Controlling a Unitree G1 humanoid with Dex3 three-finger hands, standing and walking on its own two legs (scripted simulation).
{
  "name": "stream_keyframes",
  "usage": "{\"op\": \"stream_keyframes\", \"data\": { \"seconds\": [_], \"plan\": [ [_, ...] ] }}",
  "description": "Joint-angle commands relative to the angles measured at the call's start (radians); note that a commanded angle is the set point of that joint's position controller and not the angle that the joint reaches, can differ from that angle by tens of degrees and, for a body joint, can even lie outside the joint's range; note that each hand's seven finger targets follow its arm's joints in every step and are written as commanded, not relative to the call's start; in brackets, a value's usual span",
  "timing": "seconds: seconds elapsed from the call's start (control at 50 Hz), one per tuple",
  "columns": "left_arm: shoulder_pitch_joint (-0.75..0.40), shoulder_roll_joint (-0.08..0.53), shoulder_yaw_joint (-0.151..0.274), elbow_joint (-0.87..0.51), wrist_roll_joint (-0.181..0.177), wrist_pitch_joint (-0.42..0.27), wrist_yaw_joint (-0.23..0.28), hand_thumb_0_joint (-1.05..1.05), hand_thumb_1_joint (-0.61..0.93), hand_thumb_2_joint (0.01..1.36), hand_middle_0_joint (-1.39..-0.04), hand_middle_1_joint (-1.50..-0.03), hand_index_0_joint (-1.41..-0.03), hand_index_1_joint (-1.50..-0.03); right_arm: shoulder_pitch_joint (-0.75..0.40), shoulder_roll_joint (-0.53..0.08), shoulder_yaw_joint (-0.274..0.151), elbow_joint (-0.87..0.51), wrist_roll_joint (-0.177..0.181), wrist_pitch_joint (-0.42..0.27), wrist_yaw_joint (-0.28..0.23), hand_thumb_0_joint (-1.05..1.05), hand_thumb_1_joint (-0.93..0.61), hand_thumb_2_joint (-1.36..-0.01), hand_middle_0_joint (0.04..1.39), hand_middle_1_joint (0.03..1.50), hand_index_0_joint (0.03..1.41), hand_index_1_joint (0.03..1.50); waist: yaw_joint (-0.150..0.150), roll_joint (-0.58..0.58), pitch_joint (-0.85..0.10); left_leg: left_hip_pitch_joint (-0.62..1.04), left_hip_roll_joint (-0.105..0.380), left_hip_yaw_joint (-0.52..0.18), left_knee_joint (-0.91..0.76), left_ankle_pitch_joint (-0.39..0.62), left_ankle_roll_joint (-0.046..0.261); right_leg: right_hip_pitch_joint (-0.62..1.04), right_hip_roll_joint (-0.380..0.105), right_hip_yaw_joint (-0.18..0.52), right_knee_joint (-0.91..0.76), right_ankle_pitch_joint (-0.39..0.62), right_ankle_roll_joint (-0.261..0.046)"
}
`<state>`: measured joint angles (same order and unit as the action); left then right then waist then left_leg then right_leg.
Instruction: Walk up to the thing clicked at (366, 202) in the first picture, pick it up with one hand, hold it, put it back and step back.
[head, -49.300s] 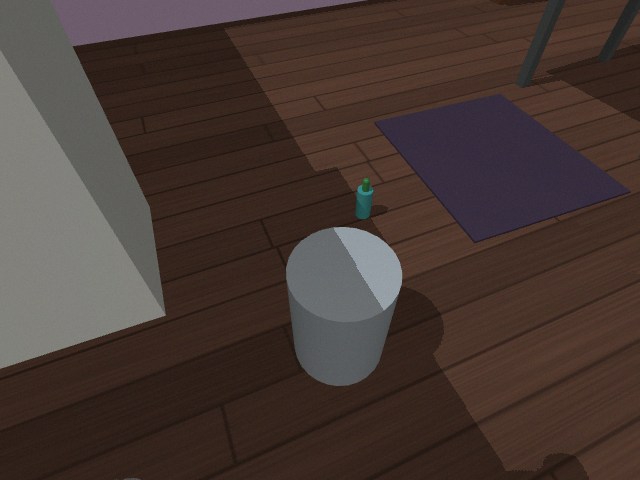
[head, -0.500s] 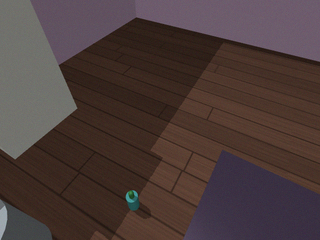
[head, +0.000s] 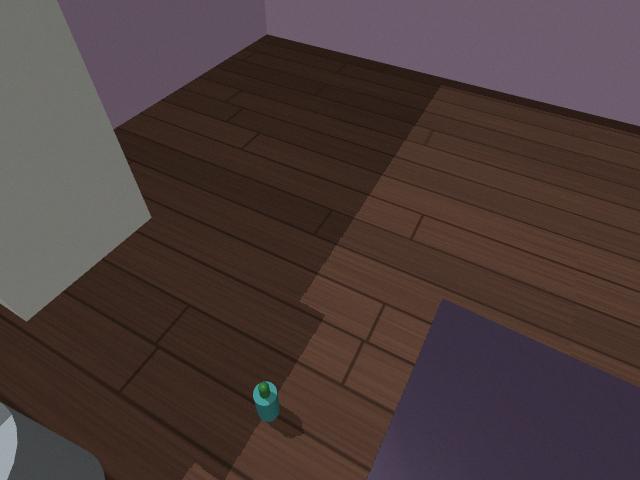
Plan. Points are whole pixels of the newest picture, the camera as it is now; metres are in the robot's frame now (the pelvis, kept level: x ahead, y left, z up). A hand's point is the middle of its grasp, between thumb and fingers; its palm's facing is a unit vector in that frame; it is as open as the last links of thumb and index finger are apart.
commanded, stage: stand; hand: left
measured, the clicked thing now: (266, 398) +0.44 +0.17 -0.68
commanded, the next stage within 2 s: step back in 1.04 s
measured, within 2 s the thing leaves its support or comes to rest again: neither
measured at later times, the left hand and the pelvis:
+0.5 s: hand out of the picture +0.07 +0.25 -0.17, palm faces -0.03 -0.95 -0.31, open 7.4 cm; pelvis +0.02 +0.00 +0.00, yaw +0 degrees
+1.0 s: hand out of the picture +0.09 +0.25 -0.17, palm faces -0.03 -0.95 -0.32, open 7.4 cm; pelvis +0.02 +0.00 +0.00, yaw +0 degrees
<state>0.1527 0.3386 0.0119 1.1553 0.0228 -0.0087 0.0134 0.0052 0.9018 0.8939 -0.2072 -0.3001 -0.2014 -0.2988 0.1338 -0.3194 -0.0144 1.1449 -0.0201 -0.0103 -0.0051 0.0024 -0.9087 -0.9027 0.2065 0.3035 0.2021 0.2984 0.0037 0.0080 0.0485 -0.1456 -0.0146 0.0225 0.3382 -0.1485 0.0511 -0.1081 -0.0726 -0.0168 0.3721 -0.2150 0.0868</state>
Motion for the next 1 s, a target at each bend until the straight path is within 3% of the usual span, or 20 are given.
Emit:
{"op": "stream_keyframes", "data": {
  "seconds": [0.0,0.04,0.12,0.22,0.38,0.52,0.6,0.7,0.74,0.92,0.98],
  "plan": [
    [-0.015,0.182,0.027,-0.047,0.002,-0.013,0.015,0.000,0.900,0.900,-0.200,-0.300,-0.200,-0.301,-0.039,-0.217,-0.039,-0.057,0.002,-0.023,-0.014,0.000,-0.900,-0.900,0.200,0.300,0.200,0.300,0.002,0.031,-0.038,0.005,0.137,-0.152,-0.114,-0.052,-0.026,-0.027,-0.049,0.040,-0.046,0.059,-0.080],
    [-0.012,0.184,0.028,-0.047,0.002,-0.012,0.015,0.000,0.900,0.900,-0.200,-0.300,-0.200,-0.301,-0.036,-0.213,-0.037,-0.057,0.003,-0.021,-0.015,0.000,-0.900,-0.900,0.200,0.300,0.200,0.300,0.002,0.029,-0.041,0.012,0.137,-0.153,-0.112,-0.027,-0.027,-0.033,-0.048,0.040,-0.039,0.063,-0.081],
    [-0.013,0.181,0.025,-0.047,0.004,-0.011,0.013,0.000,0.900,0.900,-0.200,-0.300,-0.200,-0.301,-0.056,-0.227,-0.040,-0.057,0.003,-0.020,-0.013,0.000,-0.900,-0.900,0.200,0.300,0.200,0.300,0.000,0.022,-0.014,-0.009,0.137,-0.152,-0.119,-0.095,-0.027,-0.047,-0.050,0.041,-0.050,0.039,-0.079],
    [-0.016,0.186,0.028,-0.056,0.001,-0.018,0.016,0.000,0.900,0.900,-0.200,-0.300,-0.200,-0.301,-0.042,-0.221,-0.040,-0.054,0.005,-0.026,-0.013,0.000,-0.900,-0.900,0.200,0.300,0.200,0.300,-0.007,-0.003,-0.073,0.063,0.131,-0.118,-0.051,0.148,-0.021,-0.021,-0.063,0.051,-0.063,0.134,-0.080],
    [-0.021,0.182,0.027,-0.058,0.000,-0.010,0.014,0.000,0.900,0.900,-0.200,-0.300,-0.200,-0.301,-0.051,-0.225,-0.039,-0.052,0.006,-0.021,-0.014,0.000,-0.900,-0.900,0.200,0.300,0.200,0.300,-0.008,0.009,-0.050,0.027,0.134,-0.130,-0.078,0.050,-0.024,-0.019,-0.057,0.039,-0.064,0.083,-0.079],
    [-0.032,0.188,0.032,-0.069,-0.003,-0.011,0.016,0.000,0.900,0.900,-0.200,-0.300,-0.200,-0.300,-0.040,-0.223,-0.040,-0.050,0.007,-0.025,-0.017,0.000,-0.900,-0.900,0.200,0.300,0.200,0.300,-0.011,0.008,-0.085,0.087,0.140,-0.117,-0.042,0.238,-0.025,-0.008,-0.057,0.036,-0.053,0.141,-0.080],
    [-0.023,0.176,0.029,-0.072,-0.005,-0.008,0.014,0.000,0.900,0.900,-0.200,-0.300,-0.200,-0.300,-0.040,-0.230,-0.040,-0.048,0.007,-0.026,-0.018,0.000,-0.900,-0.900,0.200,0.300,0.200,0.300,-0.006,0.027,-0.086,0.090,0.136,-0.110,-0.038,0.272,-0.029,-0.003,-0.054,0.030,-0.054,0.144,-0.076],
    [-0.036,0.181,0.031,-0.076,-0.005,-0.005,0.014,0.000,0.900,0.900,-0.200,-0.300,-0.200,-0.300,-0.044,-0.231,-0.040,-0.051,0.008,-0.025,-0.019,0.000,-0.900,-0.900,0.200,0.300,0.200,0.300,-0.009,0.012,-0.064,0.076,0.135,-0.111,-0.046,0.231,-0.030,0.001,-0.057,0.034,-0.061,0.136,-0.077],
    [-0.033,0.182,0.031,-0.078,-0.006,-0.006,0.014,0.000,0.900,0.900,-0.200,-0.300,-0.200,-0.300,-0.045,-0.230,-0.039,-0.053,0.007,-0.024,-0.019,0.000,-0.900,-0.900,0.200,0.300,0.200,0.300,-0.006,0.016,-0.075,0.081,0.137,-0.110,-0.043,0.257,-0.029,0.007,-0.057,0.030,-0.059,0.147,-0.077],
    [-0.038,0.190,0.035,-0.083,-0.003,-0.005,0.009,0.000,0.900,0.900,-0.200,-0.300,-0.200,-0.300,-0.050,-0.232,-0.043,-0.054,0.007,-0.024,-0.013,0.000,-0.900,-0.900,0.200,0.300,0.200,0.300,-0.009,0.015,-0.044,0.040,0.137,-0.126,-0.091,0.073,-0.029,-0.003,-0.058,0.036,-0.077,0.085,-0.085],
    [-0.037,0.192,0.036,-0.085,-0.004,-0.009,0.009,0.000,0.900,0.900,-0.200,-0.300,-0.200,-0.300,-0.056,-0.232,-0.044,-0.058,0.007,-0.026,-0.011,0.000,-0.900,-0.900,0.200,0.300,0.200,0.300,-0.009,0.008,-0.058,0.054,0.138,-0.120,-0.078,0.116,-0.027,0.006,-0.063,0.043,-0.083,0.099,-0.084]
  ]
}}
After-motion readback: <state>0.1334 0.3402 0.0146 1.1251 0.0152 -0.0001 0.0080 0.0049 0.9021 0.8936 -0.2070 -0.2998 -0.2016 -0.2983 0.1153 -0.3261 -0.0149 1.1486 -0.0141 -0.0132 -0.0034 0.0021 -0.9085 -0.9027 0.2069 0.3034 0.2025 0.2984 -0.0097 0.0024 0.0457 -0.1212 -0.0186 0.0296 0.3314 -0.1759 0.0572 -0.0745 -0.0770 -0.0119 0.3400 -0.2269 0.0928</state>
